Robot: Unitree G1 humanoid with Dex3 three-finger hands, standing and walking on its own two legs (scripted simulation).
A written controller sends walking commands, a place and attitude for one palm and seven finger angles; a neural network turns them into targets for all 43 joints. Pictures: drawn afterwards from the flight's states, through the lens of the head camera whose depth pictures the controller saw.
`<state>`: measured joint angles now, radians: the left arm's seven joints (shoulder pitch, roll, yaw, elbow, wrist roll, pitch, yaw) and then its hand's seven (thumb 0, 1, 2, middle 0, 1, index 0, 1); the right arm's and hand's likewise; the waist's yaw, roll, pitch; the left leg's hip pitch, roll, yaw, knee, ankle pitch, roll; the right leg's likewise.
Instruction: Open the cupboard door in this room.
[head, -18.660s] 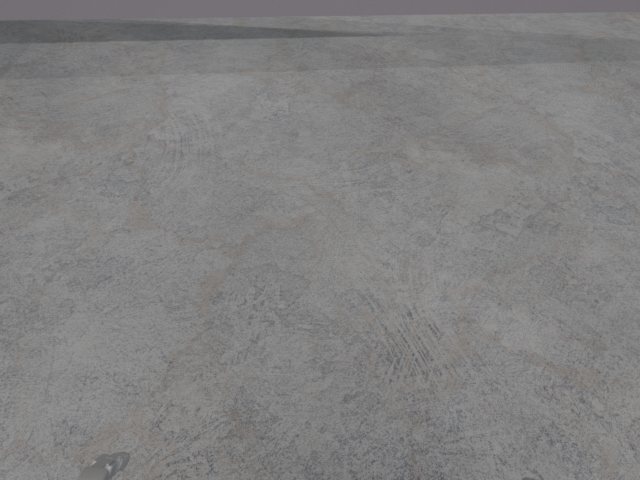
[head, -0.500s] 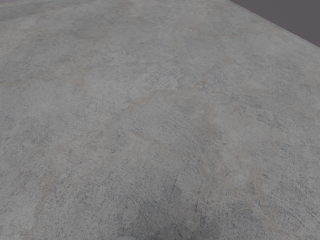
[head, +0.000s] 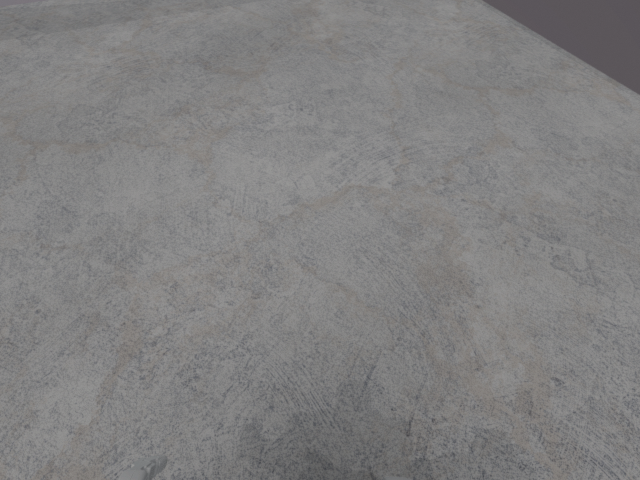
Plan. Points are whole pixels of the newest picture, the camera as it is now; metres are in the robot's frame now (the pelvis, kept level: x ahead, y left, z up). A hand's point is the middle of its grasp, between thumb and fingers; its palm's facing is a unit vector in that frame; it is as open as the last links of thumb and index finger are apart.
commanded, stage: turn or walk to find it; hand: left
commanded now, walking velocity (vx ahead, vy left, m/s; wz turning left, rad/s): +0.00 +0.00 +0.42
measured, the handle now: out of the picture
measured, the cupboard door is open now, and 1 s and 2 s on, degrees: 0 0 0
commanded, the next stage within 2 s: none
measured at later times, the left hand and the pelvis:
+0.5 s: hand out of the picture -0.04 +0.17 -0.17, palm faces +0.28 -0.92 -0.26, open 7.3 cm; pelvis -0.02 -0.03 +0.00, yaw +14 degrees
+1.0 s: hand out of the picture -0.05 +0.22 -0.16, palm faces +0.44 -0.86 -0.25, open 7.4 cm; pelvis -0.04 -0.01 +0.00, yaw +25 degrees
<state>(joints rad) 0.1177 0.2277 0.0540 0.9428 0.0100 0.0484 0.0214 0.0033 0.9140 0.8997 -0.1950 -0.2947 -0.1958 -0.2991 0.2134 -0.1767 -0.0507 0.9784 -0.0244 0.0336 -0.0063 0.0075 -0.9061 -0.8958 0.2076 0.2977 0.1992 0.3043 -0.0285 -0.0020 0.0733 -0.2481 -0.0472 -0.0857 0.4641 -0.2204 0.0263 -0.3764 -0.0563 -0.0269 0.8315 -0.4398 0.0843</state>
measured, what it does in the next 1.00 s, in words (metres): steps on the spot, turning left: right foot, then left foot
